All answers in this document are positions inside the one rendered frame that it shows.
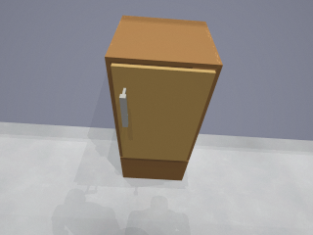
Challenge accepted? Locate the handle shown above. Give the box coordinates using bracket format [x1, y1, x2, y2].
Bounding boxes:
[119, 88, 129, 127]

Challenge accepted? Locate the cupboard door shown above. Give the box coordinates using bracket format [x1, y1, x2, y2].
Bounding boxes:
[111, 63, 216, 162]

